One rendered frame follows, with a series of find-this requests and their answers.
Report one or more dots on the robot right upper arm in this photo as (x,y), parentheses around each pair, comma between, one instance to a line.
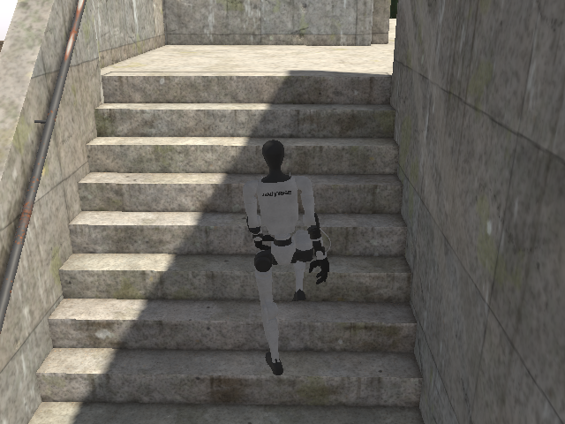
(305,185)

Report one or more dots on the robot right foot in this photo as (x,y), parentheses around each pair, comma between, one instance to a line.
(299,295)

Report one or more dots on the robot left hand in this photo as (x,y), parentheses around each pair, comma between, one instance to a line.
(259,245)

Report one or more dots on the robot right forearm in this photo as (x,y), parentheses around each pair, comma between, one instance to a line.
(316,239)

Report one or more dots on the robot left upper arm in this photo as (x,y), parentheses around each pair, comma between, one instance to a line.
(249,190)

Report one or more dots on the robot left forearm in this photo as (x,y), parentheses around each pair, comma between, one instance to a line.
(256,232)

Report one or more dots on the robot right thigh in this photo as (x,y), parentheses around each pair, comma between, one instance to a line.
(304,249)

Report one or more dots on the robot right hand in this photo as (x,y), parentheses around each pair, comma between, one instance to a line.
(324,265)

